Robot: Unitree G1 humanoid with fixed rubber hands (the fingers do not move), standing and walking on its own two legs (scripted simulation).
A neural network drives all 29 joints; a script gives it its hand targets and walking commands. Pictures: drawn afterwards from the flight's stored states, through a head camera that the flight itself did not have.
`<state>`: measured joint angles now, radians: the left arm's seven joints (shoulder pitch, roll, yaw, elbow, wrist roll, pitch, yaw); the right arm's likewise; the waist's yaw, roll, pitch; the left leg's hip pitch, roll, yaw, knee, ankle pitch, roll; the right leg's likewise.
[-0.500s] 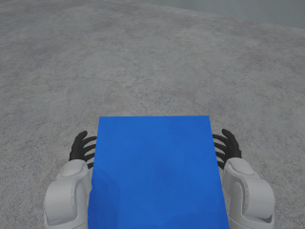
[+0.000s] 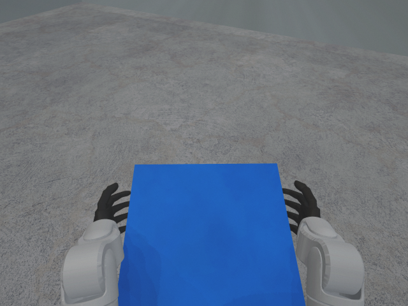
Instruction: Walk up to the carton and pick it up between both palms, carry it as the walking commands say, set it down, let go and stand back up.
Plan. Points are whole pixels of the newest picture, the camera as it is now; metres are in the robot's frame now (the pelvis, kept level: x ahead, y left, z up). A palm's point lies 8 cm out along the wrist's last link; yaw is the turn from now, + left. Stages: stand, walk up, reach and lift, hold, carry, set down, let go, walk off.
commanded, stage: carry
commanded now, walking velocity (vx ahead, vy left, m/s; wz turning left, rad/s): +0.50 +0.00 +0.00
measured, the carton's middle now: (206, 242) +0.25 +0.00 +0.00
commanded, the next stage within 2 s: none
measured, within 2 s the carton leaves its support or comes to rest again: neither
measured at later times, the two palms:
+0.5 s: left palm (119, 173) +0.35 +0.18 +0.10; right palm (283, 166) +0.37 -0.16 +0.10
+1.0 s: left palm (110, 110) +0.57 +0.25 +0.11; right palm (239, 106) +0.58 -0.09 +0.11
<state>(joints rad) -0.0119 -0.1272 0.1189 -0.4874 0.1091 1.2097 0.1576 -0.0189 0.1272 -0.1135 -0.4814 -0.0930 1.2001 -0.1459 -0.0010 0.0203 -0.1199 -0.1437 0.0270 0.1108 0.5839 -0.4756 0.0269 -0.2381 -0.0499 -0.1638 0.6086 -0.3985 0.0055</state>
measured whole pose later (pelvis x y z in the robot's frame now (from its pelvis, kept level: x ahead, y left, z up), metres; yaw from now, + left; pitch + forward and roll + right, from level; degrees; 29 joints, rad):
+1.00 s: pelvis +0.33 +0.07 +0.01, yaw +2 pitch +2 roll +0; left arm -0.05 -0.13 0.14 -0.54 0.11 1.22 0.15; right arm -0.06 0.13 -0.11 -0.51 -0.08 1.19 -0.15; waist -0.01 -0.03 -0.05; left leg -0.34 0.04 0.19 0.46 -0.15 0.06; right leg -0.30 -0.07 -0.09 0.86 -0.46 0.03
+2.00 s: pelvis +0.44 +0.07 +0.01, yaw +4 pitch +1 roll +0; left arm -0.09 -0.13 0.17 -0.07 0.18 0.87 0.11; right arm -0.10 0.13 -0.17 -0.06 -0.17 0.87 -0.09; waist -0.01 0.01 -0.09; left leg -0.18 0.05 0.12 0.53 -0.38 0.00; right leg -0.34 -0.03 -0.14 0.52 -0.20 -0.03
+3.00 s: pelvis +0.41 +0.07 +0.01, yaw +4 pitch +1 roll +0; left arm -0.10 -0.13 0.19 0.01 0.18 0.76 0.09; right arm -0.11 0.13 -0.19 0.02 -0.16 0.76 -0.08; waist -0.01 0.00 -0.08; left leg -0.22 0.03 0.13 0.55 -0.34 0.02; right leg -0.37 -0.04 -0.12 0.50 -0.14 -0.03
